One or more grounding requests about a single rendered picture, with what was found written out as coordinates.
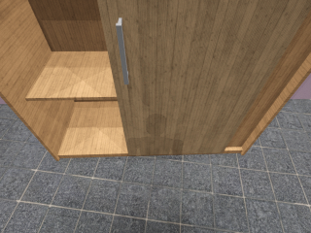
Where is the handle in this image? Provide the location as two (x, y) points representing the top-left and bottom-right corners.
(116, 17), (129, 84)

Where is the wardrobe door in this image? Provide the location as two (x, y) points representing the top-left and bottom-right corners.
(97, 0), (311, 155)
(227, 10), (311, 148)

